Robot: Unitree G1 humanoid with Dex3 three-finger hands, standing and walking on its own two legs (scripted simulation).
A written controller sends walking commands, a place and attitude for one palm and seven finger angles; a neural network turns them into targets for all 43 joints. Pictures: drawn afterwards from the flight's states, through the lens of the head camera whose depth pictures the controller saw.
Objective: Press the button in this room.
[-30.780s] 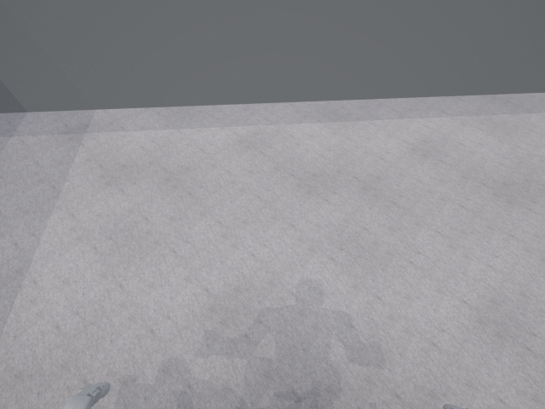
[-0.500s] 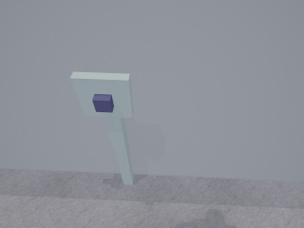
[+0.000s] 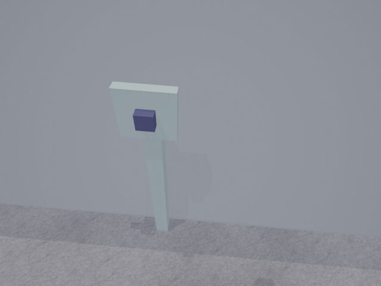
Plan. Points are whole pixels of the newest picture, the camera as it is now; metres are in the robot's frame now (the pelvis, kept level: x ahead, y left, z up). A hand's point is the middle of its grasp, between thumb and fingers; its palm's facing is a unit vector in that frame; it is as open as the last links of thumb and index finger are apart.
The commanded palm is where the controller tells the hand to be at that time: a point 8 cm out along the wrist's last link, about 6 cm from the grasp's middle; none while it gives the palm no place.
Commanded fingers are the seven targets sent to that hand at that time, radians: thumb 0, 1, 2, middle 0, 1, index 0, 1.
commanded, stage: raise the hand and make a fist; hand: left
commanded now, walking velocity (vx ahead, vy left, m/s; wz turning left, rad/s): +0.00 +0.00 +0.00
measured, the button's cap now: (145, 119) +0.49 +0.16 +0.07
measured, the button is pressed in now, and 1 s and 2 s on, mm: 0 0 0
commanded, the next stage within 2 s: none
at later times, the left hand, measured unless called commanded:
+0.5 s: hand (123, 281) +0.15 +0.15 -0.06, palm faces +0.01 -1.00 +0.02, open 5.3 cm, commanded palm +0.12 +0.22 -0.03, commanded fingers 0.00 0.90 0.90 -0.83 -0.99 -0.83 -0.99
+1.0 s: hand (101, 248) +0.19 +0.19 +0.01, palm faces +0.09 -0.99 -0.10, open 3.1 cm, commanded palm +0.15 +0.23 +0.01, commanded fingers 0.00 0.90 0.90 -1.30 -1.50 -1.30 -1.50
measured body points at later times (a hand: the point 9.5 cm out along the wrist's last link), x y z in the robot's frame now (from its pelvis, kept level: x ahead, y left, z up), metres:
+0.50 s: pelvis -0.02 -0.03 -0.07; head +0.02 -0.01 +0.38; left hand +0.14 +0.20 -0.06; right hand +0.20 -0.28 -0.09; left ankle +0.01 +0.11 -0.74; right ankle +0.00 -0.12 -0.74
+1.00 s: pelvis +0.01 -0.02 -0.06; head +0.06 -0.02 +0.39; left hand +0.18 +0.24 +0.02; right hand +0.17 -0.26 -0.15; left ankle +0.01 +0.11 -0.74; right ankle +0.00 -0.12 -0.74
